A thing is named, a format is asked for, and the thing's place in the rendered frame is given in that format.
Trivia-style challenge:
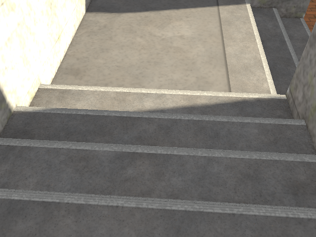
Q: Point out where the stairs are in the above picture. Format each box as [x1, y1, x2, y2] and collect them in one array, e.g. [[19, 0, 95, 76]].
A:
[[251, 7, 311, 95], [0, 84, 316, 208]]

